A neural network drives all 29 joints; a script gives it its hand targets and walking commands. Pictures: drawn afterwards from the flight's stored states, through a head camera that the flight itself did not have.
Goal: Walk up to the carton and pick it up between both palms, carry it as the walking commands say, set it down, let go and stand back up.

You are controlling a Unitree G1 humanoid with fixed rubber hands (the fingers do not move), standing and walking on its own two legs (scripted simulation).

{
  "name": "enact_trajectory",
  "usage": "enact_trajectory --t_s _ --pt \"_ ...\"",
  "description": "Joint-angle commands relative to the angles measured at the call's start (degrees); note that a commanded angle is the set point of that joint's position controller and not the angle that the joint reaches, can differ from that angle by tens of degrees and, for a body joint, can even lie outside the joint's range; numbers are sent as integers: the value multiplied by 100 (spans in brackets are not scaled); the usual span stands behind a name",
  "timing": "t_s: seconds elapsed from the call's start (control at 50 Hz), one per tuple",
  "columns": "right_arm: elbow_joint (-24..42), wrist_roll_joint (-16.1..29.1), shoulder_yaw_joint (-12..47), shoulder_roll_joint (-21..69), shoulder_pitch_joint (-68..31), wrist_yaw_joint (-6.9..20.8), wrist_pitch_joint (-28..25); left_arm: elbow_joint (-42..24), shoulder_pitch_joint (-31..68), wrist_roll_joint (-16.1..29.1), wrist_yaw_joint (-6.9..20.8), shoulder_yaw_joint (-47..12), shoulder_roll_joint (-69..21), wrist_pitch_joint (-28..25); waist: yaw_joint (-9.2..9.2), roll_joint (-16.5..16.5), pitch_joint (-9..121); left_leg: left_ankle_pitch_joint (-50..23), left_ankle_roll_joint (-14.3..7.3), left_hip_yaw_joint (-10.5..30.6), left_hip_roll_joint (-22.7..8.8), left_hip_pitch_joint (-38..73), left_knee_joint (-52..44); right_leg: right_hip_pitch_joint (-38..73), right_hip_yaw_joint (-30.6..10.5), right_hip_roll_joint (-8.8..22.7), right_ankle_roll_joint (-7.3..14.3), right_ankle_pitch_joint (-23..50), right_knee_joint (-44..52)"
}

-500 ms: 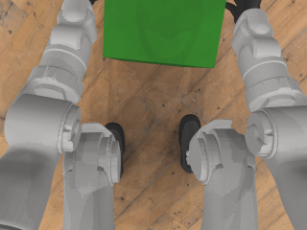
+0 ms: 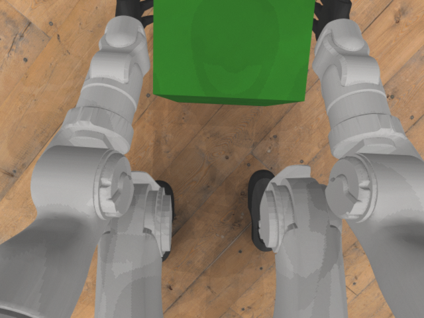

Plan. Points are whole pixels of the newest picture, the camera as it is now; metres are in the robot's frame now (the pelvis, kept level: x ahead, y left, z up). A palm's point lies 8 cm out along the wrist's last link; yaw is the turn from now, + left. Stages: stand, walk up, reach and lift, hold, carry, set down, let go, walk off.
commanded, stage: reach and lift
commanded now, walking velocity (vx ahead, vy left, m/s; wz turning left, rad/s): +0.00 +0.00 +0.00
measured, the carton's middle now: (227, 39) +0.52 -0.04 -0.24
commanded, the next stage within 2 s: none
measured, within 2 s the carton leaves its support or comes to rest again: neither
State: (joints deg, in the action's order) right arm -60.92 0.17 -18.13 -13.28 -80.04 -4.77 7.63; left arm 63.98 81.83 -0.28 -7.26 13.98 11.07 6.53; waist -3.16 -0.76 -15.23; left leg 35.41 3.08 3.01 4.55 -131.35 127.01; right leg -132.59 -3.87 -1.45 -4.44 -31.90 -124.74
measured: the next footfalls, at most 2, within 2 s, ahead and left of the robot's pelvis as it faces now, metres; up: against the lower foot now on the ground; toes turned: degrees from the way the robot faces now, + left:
none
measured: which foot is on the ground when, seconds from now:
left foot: down 0.00-1.00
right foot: down 0.00-1.00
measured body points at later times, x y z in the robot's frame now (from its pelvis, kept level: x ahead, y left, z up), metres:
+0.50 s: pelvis +0.00 +0.00 +0.01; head +0.36 -0.01 +0.29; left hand +0.55 +0.10 -0.15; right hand +0.54 -0.19 -0.14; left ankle +0.10 +0.13 -0.33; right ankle +0.11 -0.14 -0.33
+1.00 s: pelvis +0.00 +0.00 +0.05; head +0.35 -0.01 +0.34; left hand +0.55 +0.10 -0.09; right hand +0.53 -0.20 -0.08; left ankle +0.10 +0.13 -0.33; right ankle +0.11 -0.14 -0.33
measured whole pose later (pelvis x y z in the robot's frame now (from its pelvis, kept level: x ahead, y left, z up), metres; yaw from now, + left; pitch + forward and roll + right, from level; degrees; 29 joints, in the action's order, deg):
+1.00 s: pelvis +0.00 +0.00 +0.05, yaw +0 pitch +48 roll +1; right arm -41.2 -8.6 -27.0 -5.3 -69.5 -4.1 17.1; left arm 47.2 73.0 -8.7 -5.3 23.4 3.4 15.6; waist -2.7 -1.0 -0.7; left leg 33.9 4.2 4.0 6.2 -130.0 115.8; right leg -131.8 -5.8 -5.2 -5.5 -30.3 -114.1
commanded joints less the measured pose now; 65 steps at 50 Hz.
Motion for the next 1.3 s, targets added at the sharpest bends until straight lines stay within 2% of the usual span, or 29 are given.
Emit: enact_trajectory --t_s 0.0,0.1,0.26,0.3,0.32,0.34,0.46,0.54,0.62,0.64,0.7,0.72,0.78,0.8,0.82,0.92,0.94,1.02,1.04,1.06,1.08,1.12,1.14,1.16,1.18,1.2,1.22,1.24,1.28 --pt "645 72 1290 4851 -2486 1667 89 -988 2766 106 1463 -1409 -4644 37 -187 -269 5442 -1830 -180 -669 424 2554 -1081 2729 845 -438 246 1934 728" --pt "717 44 1252 4984 -2380 1750 197 -1105 2712 101 1480 -1535 -4789 113 -289 -383 5501 -1810 -225 -632 430 2683 -1150 2596 890 -443 288 1828 744" --pt "1201 376 1718 5327 -2543 1754 216 -1538 2808 347 1335 -1874 -5003 55 -154 -381 6532 -2473 -188 -696 482 3289 -1052 2874 940 -484 229 2340 695" --pt "1317 428 1840 5374 -2617 1736 240 -1679 2979 458 1295 -2029 -5148 77 -309 -316 6887 -2588 -167 -685 458 3466 -1085 3084 1004 -486 209 2464 724" --pt "1459 486 1902 5437 -2658 1728 238 -1732 2904 422 1279 -2050 -5166 96 -125 -471 7023 -2548 -171 -740 480 3491 -1119 3124 951 -515 220 2500 743" --pt "1490 473 1949 5463 -2728 1717 271 -1754 2892 435 1255 -2040 -5294 112 -207 -392 7074 -2585 -173 -718 490 3499 -1153 3232 963 -516 205 2565 783" --pt "1491 234 1902 5601 -2690 1764 469 -1503 2549 39 1322 -1696 -5572 373 -49 -336 6905 -2051 -186 -785 527 3311 -1312 3199 992 -562 203 2047 1027" --pt "1919 277 2180 5632 -2971 1617 556 -2199 3264 347 1351 -2078 -5556 434 -267 -189 7979 -2028 -159 -884 514 3549 -1396 3975 1055 -572 124 2180 1125" --pt "1611 25 1963 5677 -2884 1603 716 -1806 3120 186 1381 -1897 -5590 625 -313 -182 7394 -1533 -173 -900 523 3309 -1561 3609 1091 -576 176 1672 1364" --pt "1701 34 1963 5792 -2881 1617 742 -1567 2812 41 1397 -1707 -5708 701 -192 -176 7145 -1423 -179 -904 557 3164 -1661 3583 1076 -592 193 1558 1454" --pt "1694 -126 1798 5659 -3047 1662 820 -1155 2357 -248 1449 -1334 -5867 838 -157 -141 7018 -1278 -198 -881 555 3115 -1781 3363 1115 -559 173 1346 1577" --pt "1558 -261 1745 5731 -2765 1683 863 -1181 2503 -244 1475 -1257 -5812 843 -211 73 7005 -1209 -172 -876 569 2946 -1808 3484 1126 -578 152 1319 1641" --pt "1726 -220 1794 5978 -2686 1698 901 -1436 2492 -277 1498 -1271 -5868 823 -219 152 7342 -1503 -192 -898 563 2983 -1884 3735 1088 -632 158 1733 1733" --pt "1818 -97 1864 6121 -2769 1712 890 -1600 2635 -242 1487 -1393 -5774 806 -45 53 7632 -1743 -169 -899 570 3129 -1902 3840 1049 -617 134 1926 1672" --pt "1845 -145 1882 6040 -2787 1713 899 -1550 2567 -198 1473 -1387 -5876 798 -154 135 7521 -1842 -169 -878 562 3161 -1925 3762 1110 -609 118 2011 1721" --pt "1736 -170 1849 6262 -2532 1736 944 -1764 2616 -296 1427 -1430 -5799 755 -12 70 7594 -1942 -167 -931 550 3354 -2046 3738 1012 -656 111 2069 1858" --pt "1995 -138 1993 6223 -2508 1714 927 -1953 2670 -177 1432 -1618 -6007 755 -130 83 8084 -2174 -161 -883 548 3662 -2021 3970 1072 -675 100 2300 1833" --pt "2052 -8 2236 6364 -2411 1702 997 -2217 2617 -15 1406 -1896 -6030 819 -40 45 8507 -2472 -141 -851 572 4023 -2123 4125 1102 -674 60 2511 1858" --pt "2140 24 2301 6387 -2405 1694 1018 -2191 2470 25 1412 -1924 -6169 855 -126 55 8502 -2469 -120 -848 595 4060 -2136 4081 1102 -675 79 2499 1950" --pt "2278 81 2370 6465 -2441 1700 1040 -2358 2564 15 1417 -2017 -6106 901 -37 -30 8864 -2474 -88 -890 609 4193 -2205 4348 1063 -706 57 2541 1981" --pt "2305 88 2368 6498 -2258 1692 1064 -2362 2427 87 1421 -2125 -6330 961 -170 -120 9008 -2634 -70 -848 581 4448 -2270 4318 1143 -733 68 2587 1975" --pt "2200 40 2313 6463 -2165 1704 1115 -2011 1988 -94 1448 -1917 -6313 1084 -77 -154 8528 -2490 -102 -802 632 4217 -2411 4111 1106 -714 71 2418 2138" --pt "2045 -171 2092 6302 -1979 1718 1133 -1765 1938 -204 1484 -1766 -6302 1119 -204 -134 8175 -2210 -59 -865 588 4061 -2434 3893 1097 -727 86 2191 2250" --pt "1956 -191 2022 6439 -2089 1727 1144 -1754 1902 -309 1514 -1644 -6250 1111 -5 -169 7905 -2023 -59 -873 607 3908 -2513 3832 1054 -705 93 2010 2290" --pt "2102 -243 2029 6470 -2097 1731 1134 -1812 1906 -267 1529 -1657 -6419 1106 -122 -31 8007 -2034 -52 -856 611 3896 -2567 4106 1049 -733 110 2051 2399" --pt "2081 -305 1925 6336 -2017 1737 1128 -1801 1915 -317 1537 -1635 -6464 1112 -188 -244 8017 -2070 -38 -803 588 3945 -2631 4034 1061 -716 122 2135 2351" --pt "1891 -326 1837 6413 -1993 1737 1117 -1761 1851 -365 1528 -1599 -6394 1100 -90 -262 7806 -2005 -36 -834 630 3813 -2682 3920 1021 -714 139 2023 2413" --pt "1890 -428 1775 6393 -2011 1729 1117 -1833 1984 -350 1520 -1554 -6337 1065 -232 -166 7718 -1986 -52 -798 653 3755 -2678 3844 1066 -725 127 1964 2430" --pt "1764 -487 1629 6451 -1985 1749 1106 -1818 2162 -404 1504 -1525 -6419 1046 -281 -324 7657 -1918 -42 -809 619 3931 -2783 3761 1024 -724 186 1866 2530"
